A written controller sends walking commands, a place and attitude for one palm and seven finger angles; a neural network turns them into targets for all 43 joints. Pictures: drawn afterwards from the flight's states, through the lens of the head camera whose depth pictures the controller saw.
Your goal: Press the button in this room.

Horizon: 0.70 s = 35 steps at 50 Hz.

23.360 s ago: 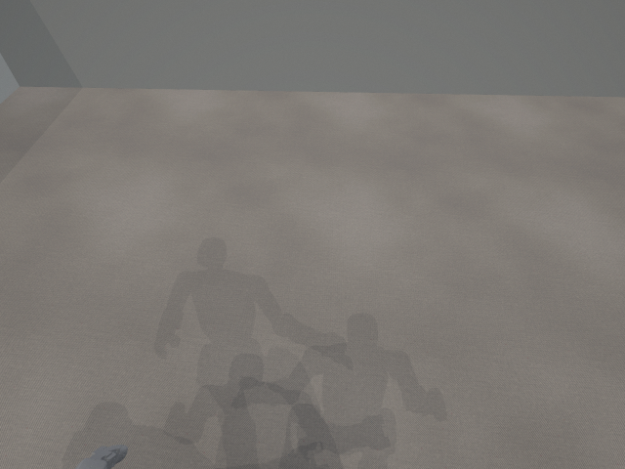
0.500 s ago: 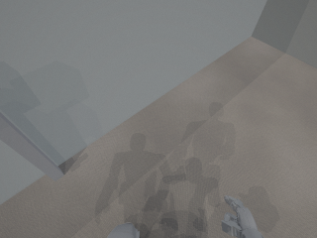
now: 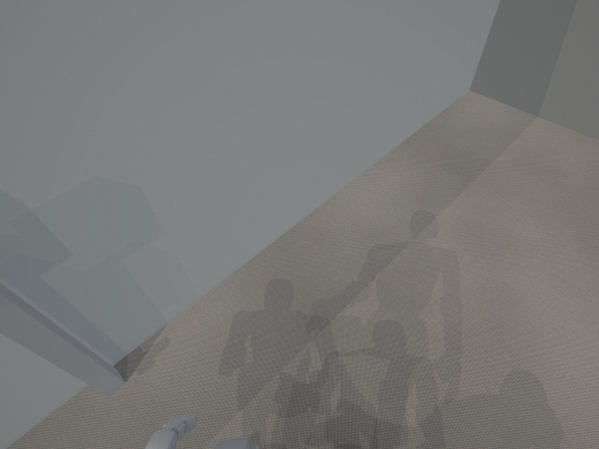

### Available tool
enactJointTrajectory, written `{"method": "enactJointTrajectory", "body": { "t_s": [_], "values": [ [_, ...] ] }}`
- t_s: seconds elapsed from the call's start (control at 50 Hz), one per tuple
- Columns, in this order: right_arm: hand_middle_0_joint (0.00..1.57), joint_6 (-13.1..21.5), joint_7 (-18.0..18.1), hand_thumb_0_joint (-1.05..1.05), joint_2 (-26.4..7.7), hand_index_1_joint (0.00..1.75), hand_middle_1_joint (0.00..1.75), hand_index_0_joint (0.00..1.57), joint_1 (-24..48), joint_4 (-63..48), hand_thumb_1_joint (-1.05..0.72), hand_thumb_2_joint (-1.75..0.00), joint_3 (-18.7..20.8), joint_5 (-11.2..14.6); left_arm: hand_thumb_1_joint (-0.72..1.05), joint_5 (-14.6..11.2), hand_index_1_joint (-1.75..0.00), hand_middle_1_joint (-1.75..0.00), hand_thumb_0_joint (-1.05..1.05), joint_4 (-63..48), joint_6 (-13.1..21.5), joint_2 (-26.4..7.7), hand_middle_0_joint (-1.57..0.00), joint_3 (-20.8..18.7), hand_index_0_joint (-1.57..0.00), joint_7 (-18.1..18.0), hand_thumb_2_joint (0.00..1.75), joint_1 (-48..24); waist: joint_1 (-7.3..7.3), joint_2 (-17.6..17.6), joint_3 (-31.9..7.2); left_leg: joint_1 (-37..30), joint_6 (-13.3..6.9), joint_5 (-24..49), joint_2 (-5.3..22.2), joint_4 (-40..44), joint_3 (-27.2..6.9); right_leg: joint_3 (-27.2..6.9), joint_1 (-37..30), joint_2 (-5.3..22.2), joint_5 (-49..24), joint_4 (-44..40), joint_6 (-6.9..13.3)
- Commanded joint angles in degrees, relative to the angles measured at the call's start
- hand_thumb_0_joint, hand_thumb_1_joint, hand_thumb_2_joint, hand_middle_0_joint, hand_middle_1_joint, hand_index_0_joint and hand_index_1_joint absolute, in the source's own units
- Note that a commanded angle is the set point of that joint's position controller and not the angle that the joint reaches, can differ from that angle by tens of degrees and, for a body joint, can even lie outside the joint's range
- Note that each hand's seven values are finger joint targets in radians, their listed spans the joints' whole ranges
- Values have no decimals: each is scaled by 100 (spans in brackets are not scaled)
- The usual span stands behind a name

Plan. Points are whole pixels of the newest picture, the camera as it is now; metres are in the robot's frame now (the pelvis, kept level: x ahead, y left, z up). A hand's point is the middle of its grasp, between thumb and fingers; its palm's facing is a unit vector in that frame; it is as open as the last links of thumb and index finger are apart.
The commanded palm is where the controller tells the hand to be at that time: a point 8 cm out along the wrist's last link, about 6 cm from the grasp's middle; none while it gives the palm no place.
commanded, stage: turn to face it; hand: left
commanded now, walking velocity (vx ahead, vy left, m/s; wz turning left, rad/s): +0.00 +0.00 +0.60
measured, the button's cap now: out of the picture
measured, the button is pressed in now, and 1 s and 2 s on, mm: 0 0 0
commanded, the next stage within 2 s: take the last steps up to it in 1.02 s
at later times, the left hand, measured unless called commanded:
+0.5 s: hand out of the picture +0.00 +0.27 -0.16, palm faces +0.31 -0.91 -0.27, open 7.4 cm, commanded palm none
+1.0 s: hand out of the picture -0.09 +0.16 -0.15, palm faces +0.57 -0.79 -0.25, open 7.4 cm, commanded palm none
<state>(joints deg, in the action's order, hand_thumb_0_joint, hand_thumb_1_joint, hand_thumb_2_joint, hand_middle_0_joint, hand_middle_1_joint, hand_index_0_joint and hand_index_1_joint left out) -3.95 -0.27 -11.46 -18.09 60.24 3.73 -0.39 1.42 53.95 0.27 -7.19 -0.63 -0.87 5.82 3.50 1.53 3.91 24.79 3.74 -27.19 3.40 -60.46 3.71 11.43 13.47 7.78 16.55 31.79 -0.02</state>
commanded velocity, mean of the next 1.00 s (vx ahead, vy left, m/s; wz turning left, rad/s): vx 0.00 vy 0.00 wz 0.52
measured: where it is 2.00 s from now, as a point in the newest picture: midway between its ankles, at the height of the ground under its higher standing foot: outside the picture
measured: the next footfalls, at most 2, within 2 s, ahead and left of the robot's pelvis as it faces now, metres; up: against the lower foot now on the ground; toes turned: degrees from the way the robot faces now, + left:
left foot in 0.18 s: +0.04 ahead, +0.15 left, +0.00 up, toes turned +15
right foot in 0.68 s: +0.07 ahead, -0.11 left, +0.00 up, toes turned +21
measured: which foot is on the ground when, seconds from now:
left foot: up 0.00-0.16, down 0.18-0.68, up 0.70-1.00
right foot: down 0.00-0.18, up 0.20-0.66, down 0.68-1.00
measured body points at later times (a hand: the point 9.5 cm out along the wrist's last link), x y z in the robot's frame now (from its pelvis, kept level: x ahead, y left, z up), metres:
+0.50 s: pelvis -0.02 +0.03 +0.00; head +0.02 +0.06 +0.45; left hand -0.02 +0.32 -0.14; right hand +0.13 -0.19 -0.13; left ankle +0.00 +0.14 -0.74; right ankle +0.01 -0.13 -0.67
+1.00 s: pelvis -0.04 -0.03 +0.00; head +0.00 -0.03 +0.45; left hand -0.12 +0.20 -0.13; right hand +0.16 -0.22 -0.15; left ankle -0.15 +0.09 -0.68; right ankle +0.03 -0.12 -0.74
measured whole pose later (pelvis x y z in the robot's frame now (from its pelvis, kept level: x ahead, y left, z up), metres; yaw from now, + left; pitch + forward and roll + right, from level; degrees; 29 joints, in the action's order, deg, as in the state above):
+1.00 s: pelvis -0.04 -0.03 +0.00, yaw +35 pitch -1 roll +2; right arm -5.3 -1.1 -15.1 -10.8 55.9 5.0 -0.7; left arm 1.7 52.6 -0.5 -9.9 -1.5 -0.7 13.5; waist -0.2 0.7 4.5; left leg 22.1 4.3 -24.6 2.2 -53.4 -0.1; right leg 11.2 12.8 7.6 15.7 30.0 0.0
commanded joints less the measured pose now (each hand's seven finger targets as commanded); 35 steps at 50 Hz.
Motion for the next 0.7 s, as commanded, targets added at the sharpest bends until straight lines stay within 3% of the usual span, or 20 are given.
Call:
{"method": "enactJointTrajectory", "body": {
  "t_s": [0.0,0.04,0.08,0.1,0.12,0.14,0.16,0.18,0.2,0.24,0.28,0.34,0.42,0.52,0.56,0.6,0.62,0.64,0.66,0.68],
  "values": [
    [20,141,-64,0,-247,30,30,20,256,-577,-90,-90,89,-26,90,8,-30,-30,0,-246,27,-1404,-20,-438,-20,-133,90,380,-380,-1395,-256,131,50,121,136,493,139,-425,-281,1362,-2391,-976,581],
    [20,178,-84,0,-238,30,30,20,391,-716,-90,-90,92,-18,90,28,-30,-30,0,-264,8,-1457,-20,-493,-20,-136,90,394,-429,-1450,-301,12,14,115,161,1054,184,-382,-357,1446,-2354,-794,579],
    [20,195,-90,0,-300,30,30,20,379,-787,-90,-90,123,-20,90,22,-30,-30,0,-290,-28,-1531,-20,-523,-20,-115,90,382,-364,-1416,-366,-253,-8,442,105,1641,349,-272,-312,1457,-2148,-535,494],
    [20,210,-92,0,-359,30,30,20,292,-796,-90,-90,138,-31,90,3,-30,-30,0,-302,-49,-1538,-20,-529,-20,-101,90,367,-302,-1263,-452,-529,-29,809,46,2105,428,-178,-261,1392,-1957,-286,385],
    [20,240,-99,0,-487,30,30,20,113,-792,-90,-90,175,-42,90,-30,-30,-30,0,-324,-79,-1486,-20,-530,-20,-88,90,358,-180,-784,-572,-1074,-67,1386,60,2776,381,-35,-3,1284,-1558,172,193],
    [20,302,-102,0,-856,30,30,20,-230,-742,-90,-90,255,-58,90,-66,-30,-30,0,-416,-130,-1294,-20,-511,-20,-72,90,387,16,349,-739,-1652,-292,2251,532,3533,-485,141,615,856,-492,1162,-126],
    [20,346,-60,0,-1473,30,30,20,-489,-776,-90,-90,413,-90,90,-101,-30,-30,0,-677,-164,-878,-20,-424,-20,-30,90,237,175,2127,-627,-1996,-993,4069,1939,4124,-2532,124,2016,24,2199,2509,-614],
    [20,311,-21,0,-1641,30,30,20,-647,-680,-90,-90,426,-95,90,-46,-30,-30,0,-789,-206,-1003,-20,-399,-20,-50,90,-109,276,1554,-776,-1871,-1409,4132,2293,4161,-2651,-572,1992,-43,2270,3298,-496],
    [20,331,18,0,-1523,30,30,20,-369,-707,-90,-90,387,-99,90,-37,-30,-30,0,-739,-226,-974,-20,-421,-20,-45,90,-171,155,1332,-736,-1718,-1400,3391,2010,4248,-2391,-840,2070,40,1837,3520,-440],
    [20,339,77,0,-1256,30,30,20,308,-941,-90,-90,304,-111,90,-40,-30,-30,0,-597,-212,-1064,-20,-479,-20,9,90,-175,-32,1201,-465,-1376,-1195,2764,1509,4228,-2092,-1045,2209,6,1053,3729,-481],
    [20,379,88,0,-1142,30,30,20,637,-1059,-90,-90,233,-98,90,-36,-30,-30,0,-437,-208,-1119,-20,-494,-20,48,90,152,-231,827,-524,-1432,-1090,2900,1123,4186,-1644,-1061,2008,-81,554,3628,-525],
    [20,402,84,0,-1211,30,30,20,619,-1101,-90,-90,262,-67,90,-42,-30,-30,0,-359,-207,-1163,-20,-480,-20,42,90,340,-244,406,-788,-1752,-1166,2905,1007,4209,-1622,-1113,1903,-167,376,3361,-581],
    [20,355,60,0,-1260,30,30,20,434,-1060,-90,-90,297,-70,90,-58,-30,-30,0,-491,-198,-1214,-20,-450,-20,5,90,143,-97,453,-773,-1956,-1322,2797,1049,4204,-2045,-1205,1892,-233,577,2756,-620],
    [20,263,29,0,-1354,30,30,20,541,-1081,-90,-90,355,-102,90,-98,-30,-30,0,-616,-186,-1168,-20,-404,-20,-28,90,90,-79,712,-656,-1540,-1392,2572,965,4108,-2518,-1179,1284,-440,930,1657,-542],
    [20,230,20,0,-1373,30,30,20,698,-1141,-90,-90,371,-110,90,-129,-30,-30,0,-606,-164,-1122,-20,-395,-20,-37,90,338,-164,845,-767,-1243,-1327,2657,829,3996,-2613,-1111,690,-579,907,974,-470],
    [20,202,6,0,-1326,30,30,20,913,-1208,-90,-90,393,-87,90,-142,-30,-30,0,-516,-131,-1182,-20,-420,-20,-48,90,746,-373,823,-817,-720,-1130,2413,580,3780,-2597,-1013,-112,-669,335,24,-414],
    [20,190,-10,0,-1232,30,30,20,1024,-1255,-90,-90,379,-49,90,-125,-30,-30,0,-462,-90,-1337,-20,-451,-20,-58,90,989,-535,511,-831,-110,-892,1917,337,3478,-2433,-1056,-862,-528,-125,-799,-355],
    [20,172,-36,0,-864,30,30,20,964,-1319,-90,-90,339,-8,90,-31,-30,-30,0,-480,-38,-1728,-20,-545,-20,-99,90,1171,-625,-779,-862,926,-457,748,-302,2405,-1740,-2171,-1576,613,582,-1721,20],
    [20,186,-37,0,-701,30,30,20,1111,-1466,-90,-90,307,-26,90,12,-30,-30,0,-605,-47,-2111,-20,-571,-20,-121,90,1017,-689,-2016,-501,1465,-102,-425,-913,964,-746,-3585,-1041,1971,660,-2095,635],
    [20,159,-58,0,-999,30,30,20,1173,-1430,-90,-90,365,-89,90,-41,-30,-30,0,-740,-64,-1990,-20,-508,-20,-143,90,687,-555,-1309,-289,1099,-197,-340,-558,46,-993,-3202,-88,2035,535,-2077,807]
  ]
}}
